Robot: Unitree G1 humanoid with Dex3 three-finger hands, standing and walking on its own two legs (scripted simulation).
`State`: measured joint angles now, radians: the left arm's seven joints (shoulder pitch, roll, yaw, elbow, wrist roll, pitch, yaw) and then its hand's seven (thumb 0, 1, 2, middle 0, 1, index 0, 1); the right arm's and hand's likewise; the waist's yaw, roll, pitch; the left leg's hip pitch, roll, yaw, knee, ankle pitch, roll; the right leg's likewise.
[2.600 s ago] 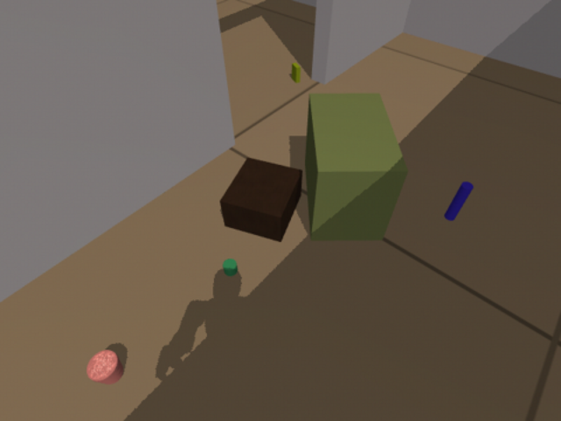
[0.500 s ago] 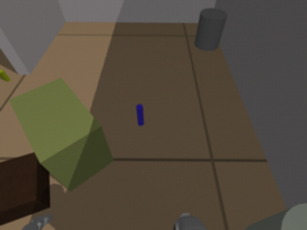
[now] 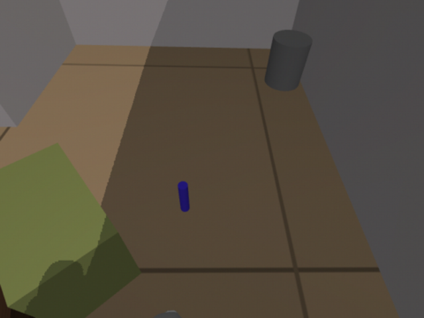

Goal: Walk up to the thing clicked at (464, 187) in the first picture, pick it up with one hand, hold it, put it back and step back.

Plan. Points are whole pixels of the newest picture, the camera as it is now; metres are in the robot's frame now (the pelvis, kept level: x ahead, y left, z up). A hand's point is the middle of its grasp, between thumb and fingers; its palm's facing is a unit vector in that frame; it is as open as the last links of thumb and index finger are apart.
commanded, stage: walk up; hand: left
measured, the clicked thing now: (184, 197) +0.75 +0.17 -0.65
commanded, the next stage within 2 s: none
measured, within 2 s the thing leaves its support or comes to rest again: neither
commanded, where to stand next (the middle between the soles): +0.43 -0.02 m, yaw -2 degrees
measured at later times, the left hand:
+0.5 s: hand (120, 247) +0.28 +0.23 -0.10, palm faces -0.06 -0.90 -0.44, open 7.4 cm
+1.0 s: hand (121, 208) +0.40 +0.26 -0.14, palm faces -0.09 -0.92 -0.39, open 7.4 cm
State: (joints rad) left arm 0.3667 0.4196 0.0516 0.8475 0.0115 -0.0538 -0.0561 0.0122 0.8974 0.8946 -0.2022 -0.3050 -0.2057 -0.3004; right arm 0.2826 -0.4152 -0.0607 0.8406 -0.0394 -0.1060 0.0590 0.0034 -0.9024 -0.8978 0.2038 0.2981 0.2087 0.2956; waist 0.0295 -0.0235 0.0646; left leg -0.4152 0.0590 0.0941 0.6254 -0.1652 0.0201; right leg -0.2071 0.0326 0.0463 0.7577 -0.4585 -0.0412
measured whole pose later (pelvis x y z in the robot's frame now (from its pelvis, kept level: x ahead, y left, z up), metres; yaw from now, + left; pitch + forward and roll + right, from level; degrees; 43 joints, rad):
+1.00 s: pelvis +0.33 -0.01 +0.01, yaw -3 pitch -2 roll +0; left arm 0.28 0.43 0.03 0.89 0.00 -0.06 0.00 0.01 0.90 0.89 -0.20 -0.30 -0.20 -0.30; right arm 0.25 -0.40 -0.04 0.83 -0.01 -0.05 0.04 0.00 -0.90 -0.90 0.20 0.30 0.21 0.30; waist -0.01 -0.02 0.12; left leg -0.32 0.04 0.09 0.61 -0.25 0.03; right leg -0.45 -0.04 -0.03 0.92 -0.41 -0.02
